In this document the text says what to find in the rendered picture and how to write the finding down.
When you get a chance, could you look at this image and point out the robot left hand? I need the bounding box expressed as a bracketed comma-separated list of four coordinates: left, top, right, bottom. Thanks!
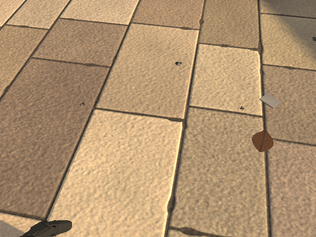
[20, 219, 72, 237]

